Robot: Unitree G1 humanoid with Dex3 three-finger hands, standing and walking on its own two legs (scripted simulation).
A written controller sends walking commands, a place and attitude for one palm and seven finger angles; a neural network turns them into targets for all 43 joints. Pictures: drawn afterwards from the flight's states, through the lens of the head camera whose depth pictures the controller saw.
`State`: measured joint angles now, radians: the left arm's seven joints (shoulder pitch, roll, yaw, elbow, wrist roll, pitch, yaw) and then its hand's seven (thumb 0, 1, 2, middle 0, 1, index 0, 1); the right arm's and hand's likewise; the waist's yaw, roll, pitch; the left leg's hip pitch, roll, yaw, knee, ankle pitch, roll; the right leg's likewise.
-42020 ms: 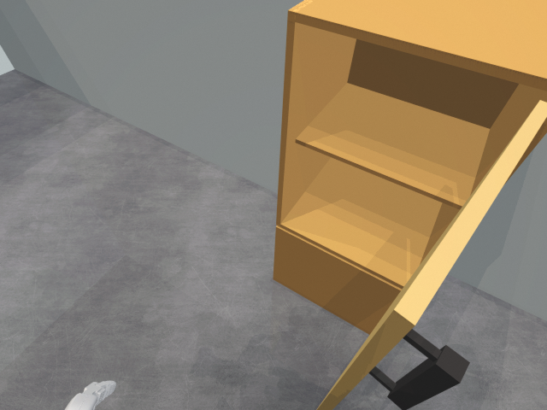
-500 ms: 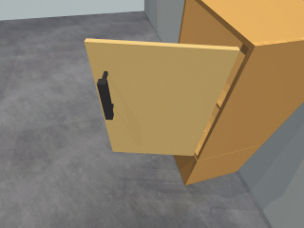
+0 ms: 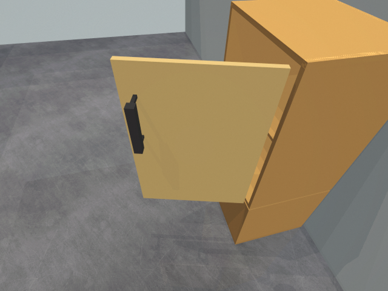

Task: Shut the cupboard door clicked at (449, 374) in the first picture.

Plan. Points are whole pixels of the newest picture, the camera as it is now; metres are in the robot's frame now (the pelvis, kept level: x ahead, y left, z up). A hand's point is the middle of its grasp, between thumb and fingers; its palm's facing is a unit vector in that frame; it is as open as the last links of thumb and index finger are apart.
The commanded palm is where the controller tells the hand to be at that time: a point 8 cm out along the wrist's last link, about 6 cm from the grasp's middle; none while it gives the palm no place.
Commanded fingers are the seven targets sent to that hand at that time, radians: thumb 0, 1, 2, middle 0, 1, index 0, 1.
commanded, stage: shuffle to correct the standing spot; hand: left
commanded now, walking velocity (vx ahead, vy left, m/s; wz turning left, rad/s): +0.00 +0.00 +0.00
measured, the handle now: (136, 124) +0.51 +0.19 +0.05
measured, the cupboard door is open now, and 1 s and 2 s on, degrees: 73 73 73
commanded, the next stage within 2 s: come to a stop and stand still in 0.28 s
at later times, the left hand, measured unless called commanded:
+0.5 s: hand out of the picture +0.01 +0.15 -0.19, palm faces +0.04 -0.99 -0.14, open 7.4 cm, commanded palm none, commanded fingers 0.00 0.90 0.90 -0.20 -0.30 -0.20 -0.30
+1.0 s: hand out of the picture +0.06 +0.18 -0.18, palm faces +0.01 -0.98 -0.20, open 7.4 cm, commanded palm none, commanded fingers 0.00 0.90 0.90 -0.20 -0.30 -0.20 -0.30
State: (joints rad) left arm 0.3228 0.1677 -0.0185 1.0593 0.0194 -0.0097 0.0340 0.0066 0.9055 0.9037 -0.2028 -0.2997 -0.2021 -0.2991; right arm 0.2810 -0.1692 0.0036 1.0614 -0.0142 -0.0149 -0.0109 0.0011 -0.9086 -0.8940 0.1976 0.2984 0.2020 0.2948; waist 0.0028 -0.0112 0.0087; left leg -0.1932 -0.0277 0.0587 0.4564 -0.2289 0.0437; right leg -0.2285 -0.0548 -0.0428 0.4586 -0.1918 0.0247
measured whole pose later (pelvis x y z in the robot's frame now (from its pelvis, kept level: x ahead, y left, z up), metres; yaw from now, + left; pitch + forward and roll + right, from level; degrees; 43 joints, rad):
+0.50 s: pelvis +0.06 -0.01 -0.01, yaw -1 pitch +0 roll -1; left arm 0.40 0.14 0.01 1.09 0.02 -0.03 0.02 0.01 0.91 0.90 -0.20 -0.30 -0.20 -0.30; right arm 0.36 -0.11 0.00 1.13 -0.01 -0.03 -0.02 0.00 -0.90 -0.89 0.20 0.30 0.20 0.29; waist 0.01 -0.03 0.01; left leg -0.18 0.00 0.06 0.55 -0.36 0.03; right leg -0.22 -0.02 -0.04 0.54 -0.32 0.01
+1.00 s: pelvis +0.01 +0.01 +0.00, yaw -2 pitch -2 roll +0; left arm 0.25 0.18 0.01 1.00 0.02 0.01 0.04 0.01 0.91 0.90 -0.20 -0.30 -0.20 -0.30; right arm 0.20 -0.16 -0.02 1.07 -0.01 0.00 -0.03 0.00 -0.93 -0.89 0.20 0.30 0.20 0.29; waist 0.01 -0.02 0.05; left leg -0.17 -0.02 0.09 0.49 -0.28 0.05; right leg -0.21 -0.04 -0.01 0.48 -0.22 0.03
